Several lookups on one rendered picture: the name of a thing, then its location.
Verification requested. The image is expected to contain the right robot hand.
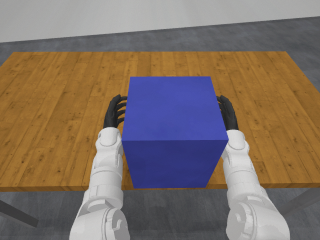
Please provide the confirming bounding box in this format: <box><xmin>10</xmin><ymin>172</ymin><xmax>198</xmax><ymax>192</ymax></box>
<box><xmin>216</xmin><ymin>95</ymin><xmax>239</xmax><ymax>131</ymax></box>

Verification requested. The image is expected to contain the table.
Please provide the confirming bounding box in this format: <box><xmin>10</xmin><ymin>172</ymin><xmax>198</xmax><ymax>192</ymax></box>
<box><xmin>0</xmin><ymin>51</ymin><xmax>320</xmax><ymax>228</ymax></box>

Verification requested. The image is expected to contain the robot left upper arm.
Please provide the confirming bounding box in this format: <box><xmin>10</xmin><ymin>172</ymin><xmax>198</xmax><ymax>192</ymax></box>
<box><xmin>70</xmin><ymin>207</ymin><xmax>130</xmax><ymax>240</ymax></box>

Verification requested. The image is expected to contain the left robot forearm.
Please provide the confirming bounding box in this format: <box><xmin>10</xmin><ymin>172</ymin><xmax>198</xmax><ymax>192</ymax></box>
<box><xmin>69</xmin><ymin>127</ymin><xmax>124</xmax><ymax>240</ymax></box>

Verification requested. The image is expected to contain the right robot forearm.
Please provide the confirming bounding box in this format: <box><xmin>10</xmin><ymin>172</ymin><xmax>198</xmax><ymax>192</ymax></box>
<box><xmin>221</xmin><ymin>129</ymin><xmax>290</xmax><ymax>240</ymax></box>

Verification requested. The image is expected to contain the robot right upper arm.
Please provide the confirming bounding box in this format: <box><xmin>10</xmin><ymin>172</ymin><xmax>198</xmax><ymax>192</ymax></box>
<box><xmin>226</xmin><ymin>201</ymin><xmax>290</xmax><ymax>240</ymax></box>

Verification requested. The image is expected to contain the carton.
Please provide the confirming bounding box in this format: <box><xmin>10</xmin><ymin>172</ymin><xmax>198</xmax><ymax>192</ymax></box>
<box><xmin>121</xmin><ymin>76</ymin><xmax>229</xmax><ymax>189</ymax></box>

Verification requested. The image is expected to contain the left robot hand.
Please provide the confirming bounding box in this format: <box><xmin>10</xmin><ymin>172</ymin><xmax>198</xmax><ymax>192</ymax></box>
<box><xmin>103</xmin><ymin>94</ymin><xmax>128</xmax><ymax>129</ymax></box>

